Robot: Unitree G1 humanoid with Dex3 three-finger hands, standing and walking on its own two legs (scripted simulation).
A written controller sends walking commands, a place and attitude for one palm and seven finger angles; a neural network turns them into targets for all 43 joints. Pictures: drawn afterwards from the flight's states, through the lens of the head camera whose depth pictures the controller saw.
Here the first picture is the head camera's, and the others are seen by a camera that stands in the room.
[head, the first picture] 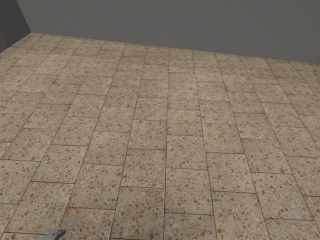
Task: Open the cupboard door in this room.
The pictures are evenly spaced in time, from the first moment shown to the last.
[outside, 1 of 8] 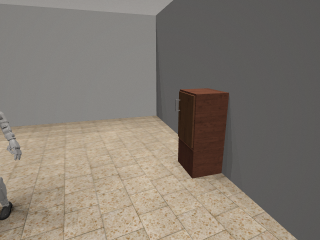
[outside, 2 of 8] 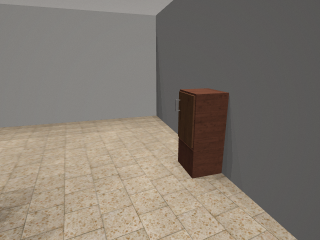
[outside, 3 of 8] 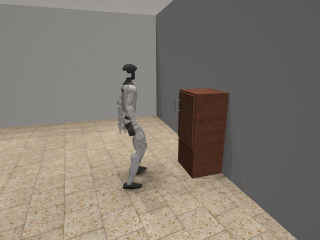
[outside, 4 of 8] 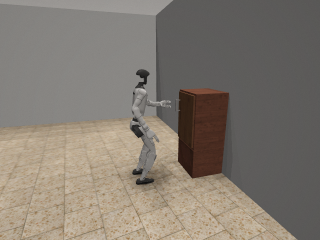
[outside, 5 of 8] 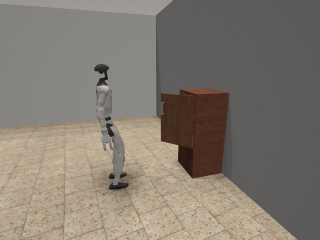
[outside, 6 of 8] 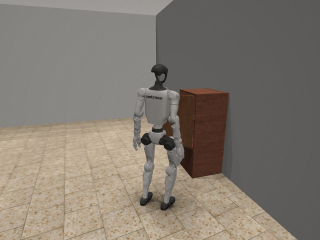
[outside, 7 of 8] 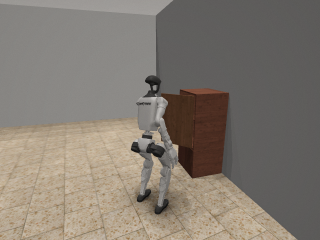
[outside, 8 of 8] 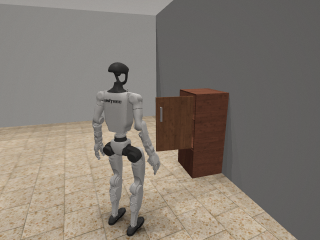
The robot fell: no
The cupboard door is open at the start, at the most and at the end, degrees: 0 86 86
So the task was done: yes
